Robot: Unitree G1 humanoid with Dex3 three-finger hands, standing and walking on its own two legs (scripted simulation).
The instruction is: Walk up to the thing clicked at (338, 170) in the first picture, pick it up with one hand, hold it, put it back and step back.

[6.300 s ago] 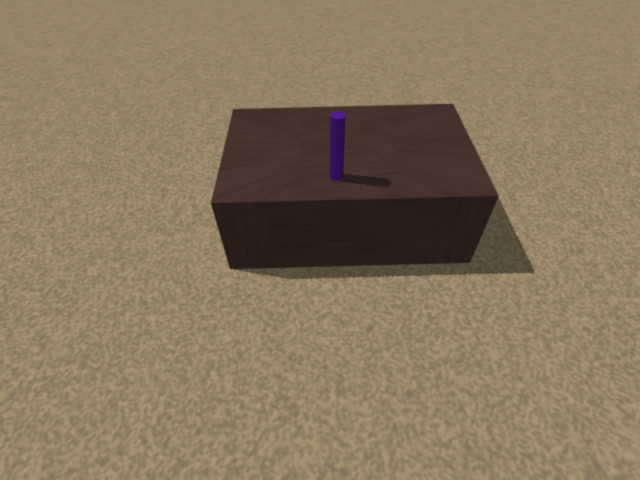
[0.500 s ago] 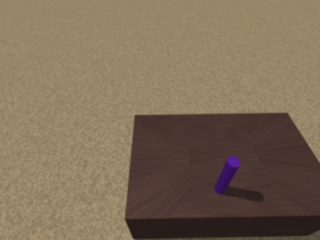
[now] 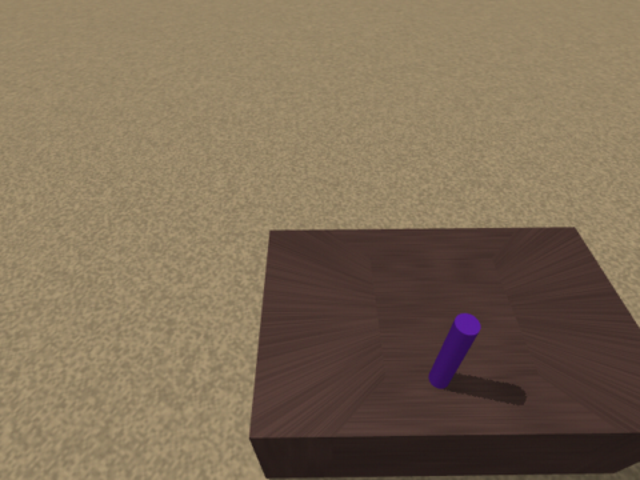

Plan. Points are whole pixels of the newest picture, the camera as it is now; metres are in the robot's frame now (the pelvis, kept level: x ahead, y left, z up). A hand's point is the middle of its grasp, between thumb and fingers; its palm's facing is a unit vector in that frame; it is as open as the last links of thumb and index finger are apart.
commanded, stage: stand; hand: right
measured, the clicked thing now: (451, 354) +0.44 -0.26 -0.30
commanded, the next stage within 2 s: go down in 0.38 s
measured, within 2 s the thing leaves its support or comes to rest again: neither
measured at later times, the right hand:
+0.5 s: hand out of the picture +0.08 -0.25 -0.15, palm faces -0.01 +0.94 -0.34, open 7.4 cm
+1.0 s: hand out of the picture +0.14 -0.27 -0.15, palm faces +0.03 +0.94 -0.33, open 16.4 cm
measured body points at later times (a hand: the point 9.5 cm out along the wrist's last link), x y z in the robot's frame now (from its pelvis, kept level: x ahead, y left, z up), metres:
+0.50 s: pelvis +0.00 +0.00 +0.00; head +0.01 +0.01 +0.45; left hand +0.07 +0.30 -0.14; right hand +0.08 -0.30 -0.13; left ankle +0.01 +0.12 -0.75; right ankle -0.04 -0.14 -0.75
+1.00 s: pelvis -0.01 -0.02 -0.02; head +0.04 -0.02 +0.43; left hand +0.11 +0.24 -0.13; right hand +0.13 -0.31 -0.13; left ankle +0.01 +0.12 -0.75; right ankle -0.04 -0.14 -0.75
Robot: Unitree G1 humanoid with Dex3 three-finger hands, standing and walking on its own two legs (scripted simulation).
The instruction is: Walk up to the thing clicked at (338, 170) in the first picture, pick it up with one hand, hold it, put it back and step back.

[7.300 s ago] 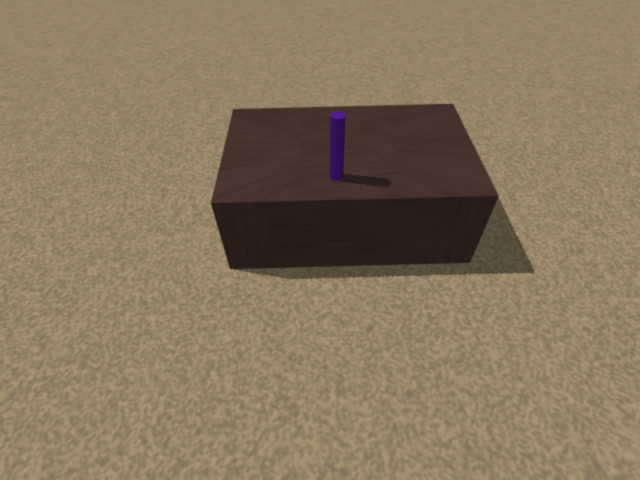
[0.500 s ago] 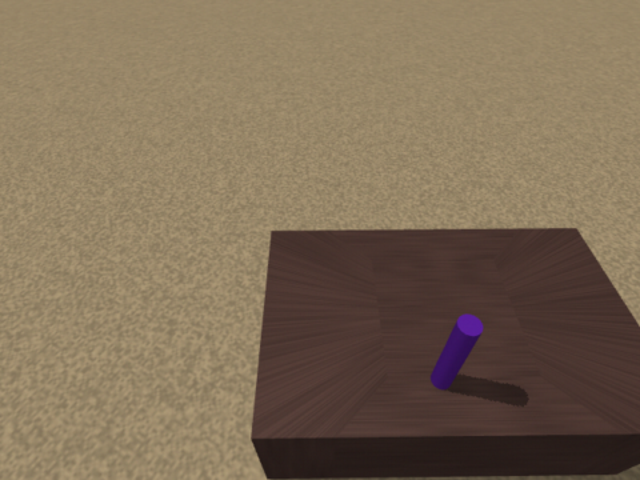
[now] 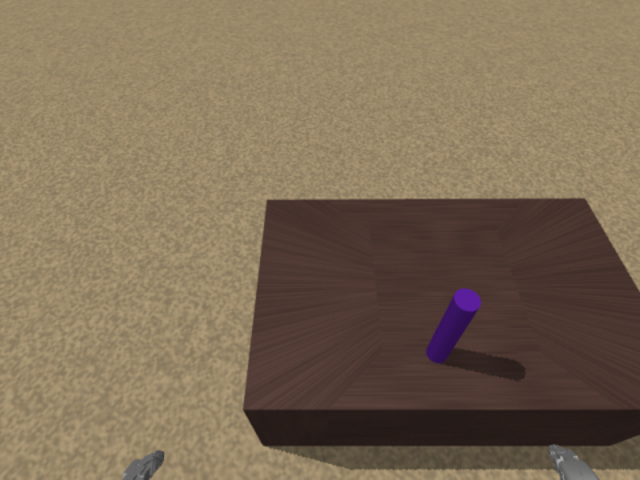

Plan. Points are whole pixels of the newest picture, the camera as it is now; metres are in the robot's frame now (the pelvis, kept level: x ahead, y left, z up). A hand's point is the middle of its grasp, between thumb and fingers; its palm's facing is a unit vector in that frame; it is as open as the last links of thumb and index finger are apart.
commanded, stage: go down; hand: right
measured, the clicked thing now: (450, 329) +0.46 -0.24 -0.28
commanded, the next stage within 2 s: none
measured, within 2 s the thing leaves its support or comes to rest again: neither
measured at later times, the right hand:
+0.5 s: hand out of the picture +0.16 -0.26 -0.13, palm faces +0.05 +0.94 -0.33, open 17.6 cm
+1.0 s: hand (577, 461) +0.19 -0.30 -0.10, palm faces +0.19 +0.93 -0.31, open 17.6 cm
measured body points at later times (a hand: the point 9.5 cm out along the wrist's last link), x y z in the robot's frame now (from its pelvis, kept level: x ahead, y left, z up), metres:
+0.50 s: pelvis +0.01 -0.01 -0.02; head +0.05 -0.02 +0.42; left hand +0.17 +0.23 -0.11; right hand +0.15 -0.31 -0.10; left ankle +0.02 +0.14 -0.73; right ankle -0.02 -0.13 -0.73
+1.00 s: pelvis -0.01 +0.00 -0.04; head +0.04 -0.02 +0.40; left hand +0.15 +0.25 -0.12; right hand +0.18 -0.35 -0.08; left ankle +0.02 +0.14 -0.73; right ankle -0.02 -0.13 -0.73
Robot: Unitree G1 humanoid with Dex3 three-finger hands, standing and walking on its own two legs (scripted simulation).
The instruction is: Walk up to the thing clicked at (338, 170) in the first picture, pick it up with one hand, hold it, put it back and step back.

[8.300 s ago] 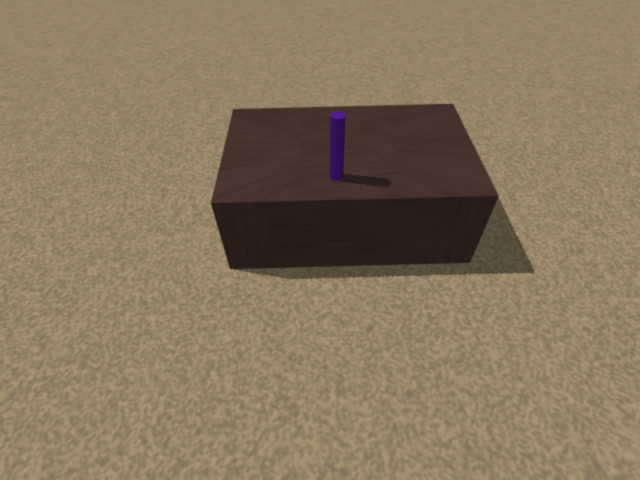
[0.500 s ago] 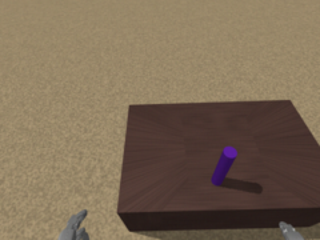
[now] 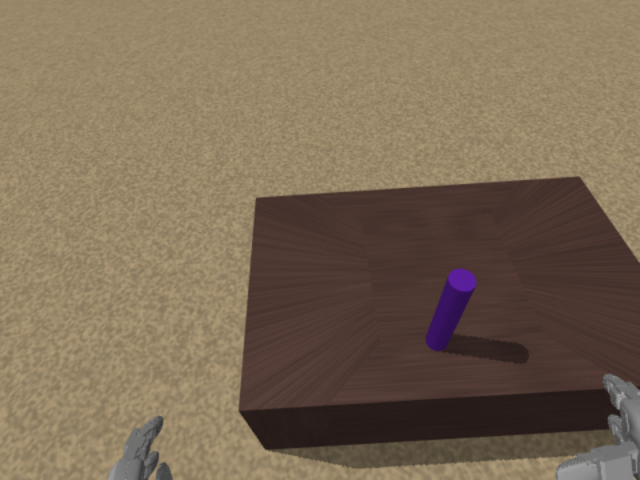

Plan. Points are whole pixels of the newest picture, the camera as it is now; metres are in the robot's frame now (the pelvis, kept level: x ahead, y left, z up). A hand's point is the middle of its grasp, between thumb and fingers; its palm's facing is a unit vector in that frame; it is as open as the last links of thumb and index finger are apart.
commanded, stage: go down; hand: right
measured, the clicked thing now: (447, 314) +0.47 -0.22 -0.24
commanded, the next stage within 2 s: approach in 1.48 s
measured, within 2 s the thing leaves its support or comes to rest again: neither
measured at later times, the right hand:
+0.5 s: hand (617, 340) +0.32 -0.36 -0.02, palm faces +0.17 +0.97 -0.16, open 17.7 cm
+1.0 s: hand (633, 302) +0.36 -0.39 -0.01, palm faces +0.18 +0.98 -0.11, open 17.1 cm
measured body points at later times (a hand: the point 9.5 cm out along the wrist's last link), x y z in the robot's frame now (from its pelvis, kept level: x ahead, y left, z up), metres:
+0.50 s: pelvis -0.02 -0.01 -0.01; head +0.08 -0.03 +0.42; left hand +0.05 +0.28 -0.11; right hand +0.30 -0.41 -0.01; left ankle +0.02 +0.14 -0.69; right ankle -0.01 -0.13 -0.69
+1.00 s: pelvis -0.01 -0.01 -0.02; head +0.11 -0.05 +0.41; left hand +0.06 +0.27 -0.11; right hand +0.35 -0.44 +0.00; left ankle +0.02 +0.14 -0.69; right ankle -0.01 -0.13 -0.69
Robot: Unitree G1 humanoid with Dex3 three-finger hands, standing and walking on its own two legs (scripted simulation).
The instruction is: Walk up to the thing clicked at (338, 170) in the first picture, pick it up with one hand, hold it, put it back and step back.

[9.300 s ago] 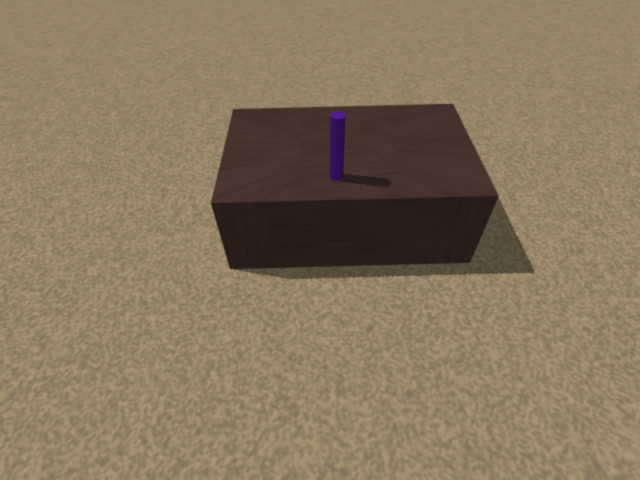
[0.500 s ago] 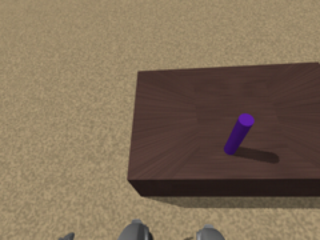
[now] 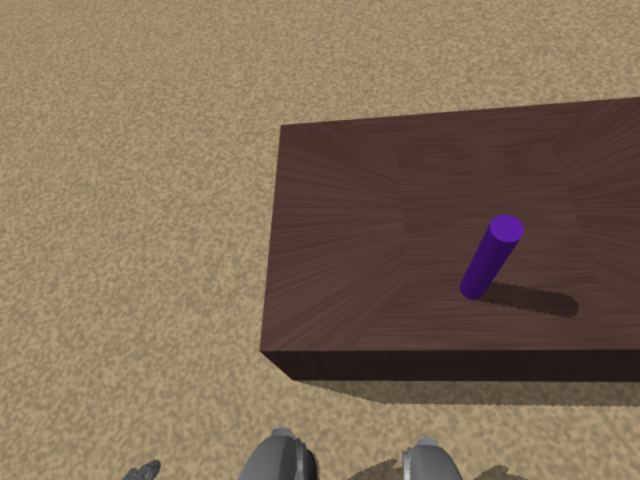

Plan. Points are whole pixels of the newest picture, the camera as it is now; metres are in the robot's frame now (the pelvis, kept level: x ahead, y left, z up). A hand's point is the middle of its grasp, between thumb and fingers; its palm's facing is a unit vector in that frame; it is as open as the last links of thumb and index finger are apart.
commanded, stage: go down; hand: right
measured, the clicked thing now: (486, 262) +0.48 -0.23 -0.22
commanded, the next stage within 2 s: approach in 0.48 s
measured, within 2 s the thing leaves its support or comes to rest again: neither
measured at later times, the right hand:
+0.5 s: hand out of the picture +0.37 -0.40 +0.03, palm faces +0.22 +0.97 -0.09, open 17.4 cm
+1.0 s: hand (632, 266) +0.41 -0.37 -0.09, palm faces +0.19 +0.98 +0.00, open 17.7 cm
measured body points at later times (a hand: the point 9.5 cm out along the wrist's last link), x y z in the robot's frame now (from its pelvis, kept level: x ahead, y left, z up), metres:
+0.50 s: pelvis -0.01 +0.00 -0.01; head +0.13 -0.05 +0.42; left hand +0.07 +0.27 -0.10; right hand +0.36 -0.46 +0.04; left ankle +0.05 +0.15 -0.66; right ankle +0.00 -0.11 -0.66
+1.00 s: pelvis -0.02 +0.00 -0.12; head +0.17 -0.05 +0.29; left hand +0.07 +0.28 -0.21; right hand +0.39 -0.42 -0.08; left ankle +0.05 +0.15 -0.66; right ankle +0.00 -0.11 -0.66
